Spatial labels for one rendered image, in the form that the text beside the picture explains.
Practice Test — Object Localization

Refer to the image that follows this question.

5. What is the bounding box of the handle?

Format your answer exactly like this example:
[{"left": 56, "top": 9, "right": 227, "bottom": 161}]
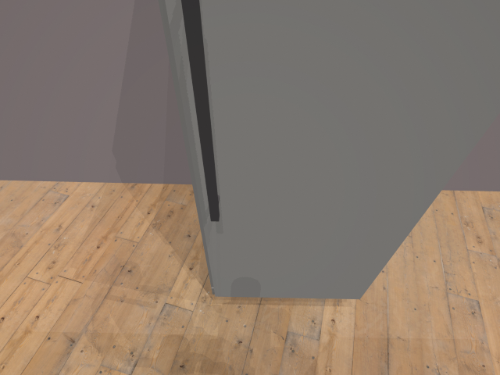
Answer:
[{"left": 181, "top": 0, "right": 220, "bottom": 221}]

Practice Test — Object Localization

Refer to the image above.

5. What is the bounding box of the fridge door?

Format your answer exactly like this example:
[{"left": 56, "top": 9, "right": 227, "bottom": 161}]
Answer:
[{"left": 165, "top": 0, "right": 500, "bottom": 299}]

